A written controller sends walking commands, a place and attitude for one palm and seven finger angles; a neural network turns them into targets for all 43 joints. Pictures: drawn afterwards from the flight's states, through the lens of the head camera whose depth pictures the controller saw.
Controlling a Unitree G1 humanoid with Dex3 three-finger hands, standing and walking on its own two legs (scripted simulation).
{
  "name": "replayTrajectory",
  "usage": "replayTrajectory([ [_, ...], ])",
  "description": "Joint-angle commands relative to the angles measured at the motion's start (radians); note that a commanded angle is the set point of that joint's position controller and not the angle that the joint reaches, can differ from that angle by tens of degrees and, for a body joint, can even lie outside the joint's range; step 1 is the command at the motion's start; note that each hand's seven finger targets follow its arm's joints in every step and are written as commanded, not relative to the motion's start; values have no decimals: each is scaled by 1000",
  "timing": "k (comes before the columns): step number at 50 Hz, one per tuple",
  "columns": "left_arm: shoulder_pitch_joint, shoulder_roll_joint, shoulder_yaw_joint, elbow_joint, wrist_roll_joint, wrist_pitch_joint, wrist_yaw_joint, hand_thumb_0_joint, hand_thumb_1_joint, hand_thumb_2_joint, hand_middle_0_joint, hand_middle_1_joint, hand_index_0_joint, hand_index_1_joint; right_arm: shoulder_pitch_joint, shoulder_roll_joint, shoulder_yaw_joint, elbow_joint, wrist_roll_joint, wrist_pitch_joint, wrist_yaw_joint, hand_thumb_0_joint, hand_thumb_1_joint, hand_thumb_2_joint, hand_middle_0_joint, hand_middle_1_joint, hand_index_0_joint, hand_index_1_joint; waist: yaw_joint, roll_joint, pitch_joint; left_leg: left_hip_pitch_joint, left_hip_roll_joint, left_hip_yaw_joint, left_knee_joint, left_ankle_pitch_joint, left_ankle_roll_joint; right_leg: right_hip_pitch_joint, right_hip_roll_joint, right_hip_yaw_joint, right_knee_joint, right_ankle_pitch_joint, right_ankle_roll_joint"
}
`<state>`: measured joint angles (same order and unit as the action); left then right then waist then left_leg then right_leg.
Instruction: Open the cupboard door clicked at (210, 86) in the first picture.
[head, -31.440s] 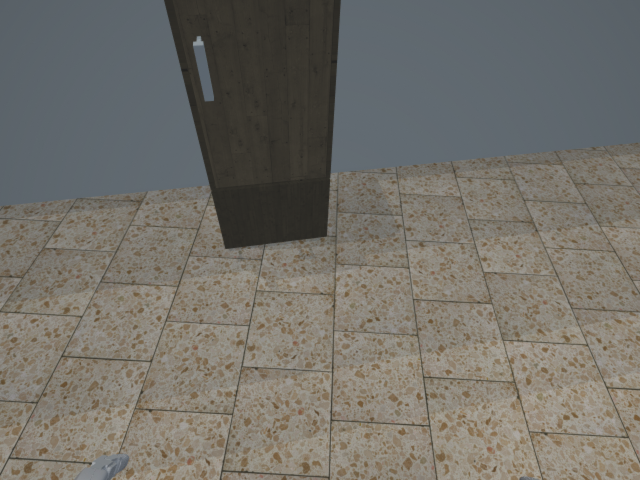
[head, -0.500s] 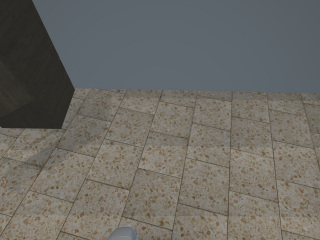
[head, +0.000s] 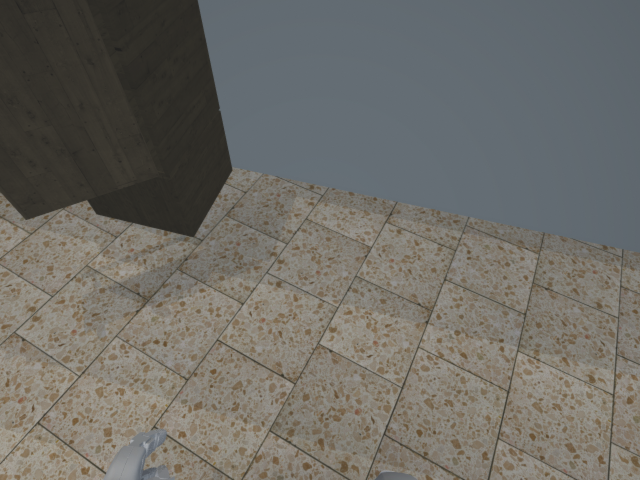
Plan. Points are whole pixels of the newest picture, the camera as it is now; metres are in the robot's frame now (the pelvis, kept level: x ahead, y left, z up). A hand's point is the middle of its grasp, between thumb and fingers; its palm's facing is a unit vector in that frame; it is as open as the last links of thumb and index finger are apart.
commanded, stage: turn to face it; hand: left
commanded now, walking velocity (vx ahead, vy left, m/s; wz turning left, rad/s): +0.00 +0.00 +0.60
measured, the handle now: out of the picture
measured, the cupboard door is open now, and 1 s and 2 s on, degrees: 44 44 44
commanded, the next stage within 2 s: take the last steps up to it in 0.74 s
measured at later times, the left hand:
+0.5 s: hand out of the picture -0.04 +0.20 -0.19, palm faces +0.37 -0.90 -0.22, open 7.4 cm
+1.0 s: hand out of the picture -0.01 +0.19 -0.17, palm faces +0.47 -0.85 -0.23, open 7.4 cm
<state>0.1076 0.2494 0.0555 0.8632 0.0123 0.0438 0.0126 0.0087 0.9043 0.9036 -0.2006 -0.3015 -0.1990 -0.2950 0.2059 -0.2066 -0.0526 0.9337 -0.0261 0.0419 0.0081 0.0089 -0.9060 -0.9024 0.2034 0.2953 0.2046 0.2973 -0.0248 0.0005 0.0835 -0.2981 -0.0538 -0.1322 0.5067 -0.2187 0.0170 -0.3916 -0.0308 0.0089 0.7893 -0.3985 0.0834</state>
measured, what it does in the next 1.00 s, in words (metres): steps on the spot, turning left: right foot, then left foot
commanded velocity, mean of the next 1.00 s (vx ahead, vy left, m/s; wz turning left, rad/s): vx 0.05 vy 0.03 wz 0.38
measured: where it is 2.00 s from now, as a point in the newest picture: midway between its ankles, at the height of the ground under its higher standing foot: (243, 478)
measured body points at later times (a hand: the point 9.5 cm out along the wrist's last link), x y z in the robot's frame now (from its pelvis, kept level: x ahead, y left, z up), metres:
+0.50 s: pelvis -0.01 +0.00 -0.02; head +0.03 +0.04 +0.43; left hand -0.06 +0.25 -0.17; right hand +0.20 -0.21 -0.14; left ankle -0.03 +0.09 -0.74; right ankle +0.01 -0.14 -0.73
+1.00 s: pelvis +0.00 -0.01 -0.01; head +0.03 -0.01 +0.44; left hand -0.04 +0.24 -0.15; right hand +0.14 -0.22 -0.17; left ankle -0.04 +0.09 -0.73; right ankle +0.04 -0.13 -0.74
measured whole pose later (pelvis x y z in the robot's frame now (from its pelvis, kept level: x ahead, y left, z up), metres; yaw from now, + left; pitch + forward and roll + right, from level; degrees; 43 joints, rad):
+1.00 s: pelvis +0.00 -0.01 -0.01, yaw +27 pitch +0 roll +0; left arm 0.19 0.18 0.04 0.94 0.02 0.00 0.00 0.01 0.90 0.90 -0.20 -0.30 -0.20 -0.30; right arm 0.25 -0.20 -0.05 1.01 -0.02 0.04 0.00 0.01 -0.91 -0.90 0.20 0.30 0.20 0.30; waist 0.00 0.02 0.05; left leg -0.35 -0.04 -0.03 0.71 -0.41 0.01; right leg -0.22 -0.03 -0.05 0.55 -0.34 0.02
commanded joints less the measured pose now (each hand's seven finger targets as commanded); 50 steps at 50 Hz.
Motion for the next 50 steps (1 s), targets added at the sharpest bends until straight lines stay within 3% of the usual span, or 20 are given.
replayTrajectory([
  [1, 131, 95, 34, -56, -8, -38, 14, 0, 900, 900, -200, -300, -200, -300, -50, -201, -67, -91, 12, -13, -18, 0, -900, -900, 200, 300, 200, 300, 63, 128, -166, -54, 169, -247, -22, 233, 86, 297, 13, -8, -357, 174, -19],
  [2, 167, 162, 47, -50, 3, -49, 22, 0, 900, 900, -200, -300, -200, -300, -36, -146, -61, -97, 23, -14, -12, 0, -900, -900, 200, 300, 200, 300, 78, -52, -185, -220, 83, -160, 109, -6, 21, 463, -154, 145, -490, 157, -57],
  [3, 165, 241, 59, -54, 16, -51, 27, 0, 900, 900, -200, -300, -200, -300, -37, -100, -56, -118, 25, -15, -10, 0, -900, -900, 200, 300, 200, 300, 86, -321, -163, -348, -53, 59, 367, -368, -59, 466, -425, 390, -540, 232, -172],
  [4, 150, 221, 48, -61, 10, -46, 30, 0, 900, 900, -200, -300, -200, -300, -43, -154, -66, -111, 11, -7, -6, 0, -900, -900, 200, 300, 200, 300, 70, -235, -135, -304, 6, 41, 576, -397, -50, 302, -477, 363, -536, 281, -240],
  [5, 73, 162, 32, -76, 8, -48, 29, 0, 900, 900, -200, -300, -200, -300, -18, -148, -67, -90, 6, 0, 2, 0, -900, -900, 200, 300, 200, 300, 23, -175, -94, -303, 31, 30, 672, -307, -52, 255, -392, 240, -523, 279, -236],
  [8, 14, 99, 16, -86, 0, -50, 23, 0, 900, 900, -200, -300, -200, -300, 2, -125, -64, -48, 7, 21, 16, 0, -900, -900, 200, 300, 200, 300, -15, -229, -56, -294, 75, 91, 753, -166, -81, 213, -277, 24, -488, 415, -179],
  [14, 151, 128, 31, -42, 9, -56, 24, 0, 900, 900, -200, -300, -200, -300, -100, -84, -42, -67, 12, 19, 20, 0, -900, -900, 200, 300, 200, 300, 49, -159, -92, -261, 84, 170, 490, -211, -99, 367, -312, -51, -430, 600, -193],
  [18, 192, 154, 44, -14, 20, -53, 19, 0, 900, 900, -200, -300, -200, -300, -143, -66, -28, -82, 15, 5, 21, 0, -900, -900, 200, 300, 200, 300, 77, -216, -95, -165, 73, 221, 287, -247, -79, 365, -339, -72, -367, 681, -197],
  [22, 161, 169, 50, -8, 7, -46, 9, 0, 900, 900, -200, -300, -200, -300, -42, -102, -32, -57, 14, -11, 14, 0, -900, -900, 200, 300, 200, 300, 11, -172, -137, 108, 46, 239, -17, -17, -45, 235, -305, -150, -213, 597, -117],
  [23, 156, 137, 43, -19, 1, -41, 5, 0, 900, 900, -200, -300, -200, -300, 11, -164, -47, -47, 11, -20, 12, 0, -900, -900, 200, 300, 200, 300, -22, -5, -185, 280, 151, 120, -89, 161, -4, 91, -253, -195, -57, 425, -64],
  [24, 127, 63, 21, -59, -7, -36, -1, 0, 900, 900, -200, -300, -200, -300, 86, -278, -75, -41, 3, -25, 2, 0, -900, -900, 200, 300, 200, 300, -67, 313, -209, 389, 431, -251, -128, 543, 146, -170, -106, -210, 170, -206, 10],
  [25, 56, 73, 14, -76, 2, -20, 10, 0, 900, 900, -200, -300, -200, -300, 134, -302, -75, -18, 6, -17, -10, 0, -900, -900, 200, 300, 200, 300, -85, 227, -222, 324, 491, -258, -119, 646, 228, -163, -98, -69, 280, -286, -13],
  [28, 57, 78, 23, -30, 6, -11, 5, 0, 900, 900, -200, -300, -200, -300, -8, -216, -46, -55, 0, -28, -33, 0, -900, -900, 200, 300, 200, 300, -20, 203, -130, 175, 368, -141, -151, 418, 187, -166, -102, -11, 359, -115, -18],
  [33, 127, 65, 20, 23, 7, -6, -4, 0, 900, 900, -200, -300, -200, -300, -21, -178, -23, -50, 9, -43, -38, 0, -900, -900, 200, 300, 200, 300, 25, 103, -118, 176, 287, -42, -175, 466, 146, -131, -67, -17, 338, 28, -5],
  [43, 80, 28, 5, 4, 0, -20, 1, 0, 900, 900, -200, -300, -200, -300, 22, -168, -29, -11, 0, -32, -32, 0, -900, -900, 200, 300, 200, 300, 7, 165, -127, 130, 272, -126, -163, 300, 159, 53, -4, -49, -44, -36, -21],
  [46, 193, 40, 17, 44, 3, -39, -4, 0, 900, 900, -200, -300, -200, -300, -13, -151, -30, -14, 9, -30, -27, 0, -900, -900, 200, 300, 200, 300, 68, 120, -139, -40, 192, -98, -97, -81, 104, 319, 7, -75, -337, 95, -36],
  [47, 243, 94, 32, 61, 14, -50, 0, 0, 900, 900, -200, -300, -200, -300, -11, -102, -27, -18, 16, -31, -21, 0, -900, -900, 200, 300, 200, 300, 94, -35, -125, -220, 99, -18, 52, -242, 51, 472, -107, 56, -459, -17, -71],
  [48, 295, 187, 55, 65, 26, -56, 6, 0, 900, 900, -200, -300, -200, -300, -31, -48, -16, -52, 20, -34, -13, 0, -900, -900, 200, 300, 200, 300, 126, -330, -86, -426, -18, 129, 308, -376, -14, 531, -377, 394, -605, -220, -171],
  [49, 300, 195, 49, 57, 14, -56, 9, 0, 900, 900, -200, -300, -200, -300, -99, -123, -31, -68, 1, -29, -3, 0, -900, -900, 200, 300, 200, 300, 139, -249, 6, -449, 31, 78, 515, -369, -18, 344, -485, 495, -689, -307, -238],
  [50, 224, 163, 42, 41, 9, -58, 6, 0, 900, 900, -200, -300, -200, -300, -95, -118, -38, -72, -5, -26, 8, 0, -900, -900, 200, 300, 200, 300, 87, -150, 51, -452, 56, 51, 585, -250, -16, 276, -442, 396, -696, -267, -240],
])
